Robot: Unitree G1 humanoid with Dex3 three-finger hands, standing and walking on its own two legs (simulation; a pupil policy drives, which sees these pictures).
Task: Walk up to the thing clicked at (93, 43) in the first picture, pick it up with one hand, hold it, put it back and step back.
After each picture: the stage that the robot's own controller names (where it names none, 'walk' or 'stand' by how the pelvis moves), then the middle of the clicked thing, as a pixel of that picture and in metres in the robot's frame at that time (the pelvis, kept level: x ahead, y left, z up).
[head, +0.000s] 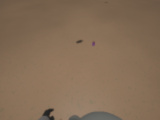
stand; (93, 43) +1.73 +0.00 -0.72
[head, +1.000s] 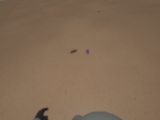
walk; (87, 51) +1.58 +0.24 -0.69
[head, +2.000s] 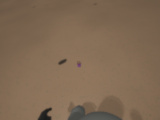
walk; (78, 64) +1.01 +0.34 -0.71
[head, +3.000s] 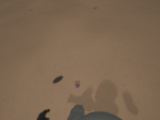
walk; (77, 84) +0.61 +0.28 -0.72
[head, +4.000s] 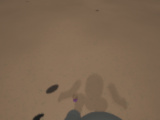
stand; (75, 98) +0.40 +0.18 -0.70
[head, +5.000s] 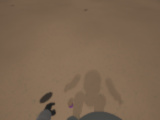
stand; (70, 104) +0.32 +0.23 -0.72
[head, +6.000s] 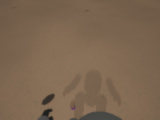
stand; (72, 106) +0.31 +0.21 -0.72
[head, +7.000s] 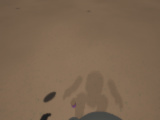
stand; (73, 104) +0.34 +0.22 -0.73
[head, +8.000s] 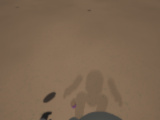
stand; (73, 104) +0.32 +0.21 -0.73
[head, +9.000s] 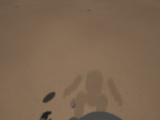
stand; (73, 104) +0.32 +0.21 -0.73
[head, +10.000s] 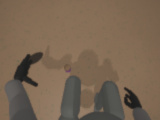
go down; (67, 68) +0.40 +0.22 -0.40
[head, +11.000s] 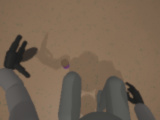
go down; (65, 64) +0.41 +0.24 -0.31
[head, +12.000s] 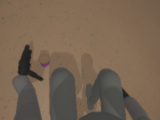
close in; (44, 60) +0.39 +0.27 -0.23
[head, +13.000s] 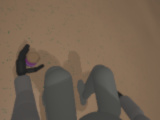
close; (32, 59) +0.40 +0.27 -0.22
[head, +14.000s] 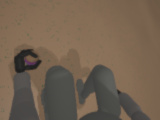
lift; (31, 58) +0.38 +0.27 -0.23
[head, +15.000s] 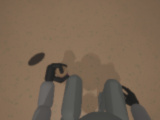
lift; (62, 74) +0.30 +0.22 -0.07
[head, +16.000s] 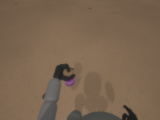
hold; (69, 77) +0.32 +0.16 +0.02
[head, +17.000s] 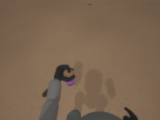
hold; (69, 77) +0.33 +0.17 -0.01
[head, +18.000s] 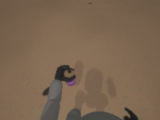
crouch; (70, 77) +0.33 +0.16 -0.01
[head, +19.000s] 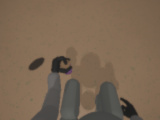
crouch; (66, 67) +0.38 +0.18 -0.11
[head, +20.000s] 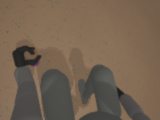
lower; (32, 58) +0.41 +0.26 -0.22
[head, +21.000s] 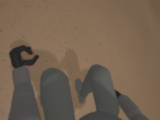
lower; (28, 58) +0.41 +0.27 -0.23
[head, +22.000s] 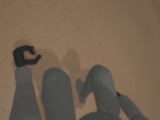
lower; (31, 57) +0.40 +0.27 -0.23
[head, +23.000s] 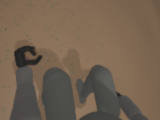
lower; (32, 57) +0.40 +0.27 -0.23
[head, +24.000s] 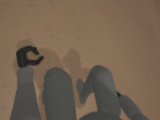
loosen; (33, 58) +0.39 +0.26 -0.23
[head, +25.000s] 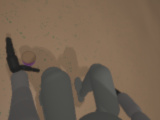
withdraw; (28, 59) +0.39 +0.26 -0.23
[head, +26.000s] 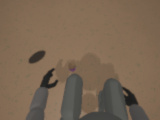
walk; (72, 67) +0.42 +0.20 -0.36
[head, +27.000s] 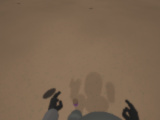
stand; (75, 102) +0.35 +0.16 -0.66
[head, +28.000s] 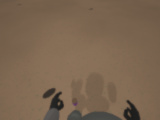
stand; (74, 102) +0.35 +0.18 -0.67
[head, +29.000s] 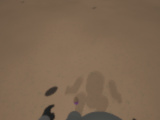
stand; (76, 100) +0.35 +0.17 -0.69
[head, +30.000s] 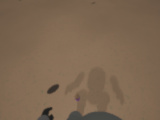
walk; (77, 97) +0.37 +0.17 -0.72
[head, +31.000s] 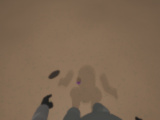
walk; (78, 81) +0.53 +0.11 -0.70
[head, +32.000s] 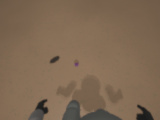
walk; (76, 63) +0.80 +0.26 -0.69
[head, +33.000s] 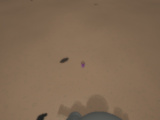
stand; (82, 64) +1.00 +0.19 -0.71
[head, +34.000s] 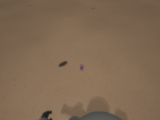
stand; (81, 67) +0.99 +0.21 -0.72
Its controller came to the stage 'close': yes
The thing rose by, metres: 0.70
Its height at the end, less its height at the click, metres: +0.00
